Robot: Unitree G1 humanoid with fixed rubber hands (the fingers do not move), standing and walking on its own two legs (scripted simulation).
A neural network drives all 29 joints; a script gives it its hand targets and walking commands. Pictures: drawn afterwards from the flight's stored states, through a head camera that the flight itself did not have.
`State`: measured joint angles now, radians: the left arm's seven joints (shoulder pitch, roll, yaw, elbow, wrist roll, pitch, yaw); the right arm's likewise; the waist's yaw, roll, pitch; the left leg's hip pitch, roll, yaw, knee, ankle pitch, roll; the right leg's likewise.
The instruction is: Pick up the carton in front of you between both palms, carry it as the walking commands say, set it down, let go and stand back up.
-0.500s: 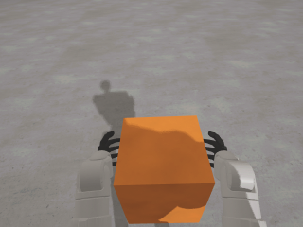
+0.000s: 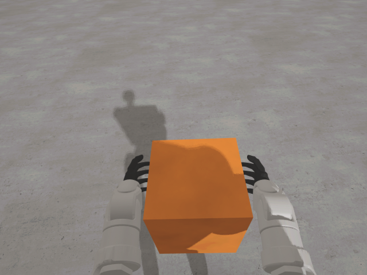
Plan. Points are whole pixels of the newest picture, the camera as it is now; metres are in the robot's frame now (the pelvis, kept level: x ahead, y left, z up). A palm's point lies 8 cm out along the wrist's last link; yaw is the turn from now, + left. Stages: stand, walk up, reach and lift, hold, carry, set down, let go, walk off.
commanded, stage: carry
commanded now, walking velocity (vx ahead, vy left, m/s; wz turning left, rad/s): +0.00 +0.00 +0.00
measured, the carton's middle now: (195, 198) +0.31 +0.00 -0.05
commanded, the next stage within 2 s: hold in 0.94 s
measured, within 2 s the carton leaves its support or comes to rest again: neither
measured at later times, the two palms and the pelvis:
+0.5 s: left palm (127, 195) +0.27 +0.15 +0.05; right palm (263, 196) +0.26 -0.14 +0.04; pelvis -0.02 +0.00 +0.00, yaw +0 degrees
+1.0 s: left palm (124, 200) +0.25 +0.16 +0.05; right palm (262, 201) +0.25 -0.14 +0.04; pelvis -0.03 +0.01 +0.00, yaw +0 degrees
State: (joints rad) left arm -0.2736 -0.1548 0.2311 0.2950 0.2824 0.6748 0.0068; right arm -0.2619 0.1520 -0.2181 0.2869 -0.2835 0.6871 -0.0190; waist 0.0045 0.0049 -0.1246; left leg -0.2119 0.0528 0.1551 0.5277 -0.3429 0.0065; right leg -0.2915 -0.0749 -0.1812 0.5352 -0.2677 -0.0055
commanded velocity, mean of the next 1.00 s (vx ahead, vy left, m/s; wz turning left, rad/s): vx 0.00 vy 0.00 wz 0.00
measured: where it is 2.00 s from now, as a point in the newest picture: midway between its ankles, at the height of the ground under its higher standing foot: outside the picture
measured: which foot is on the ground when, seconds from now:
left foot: down 0.00-1.00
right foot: down 0.00-1.00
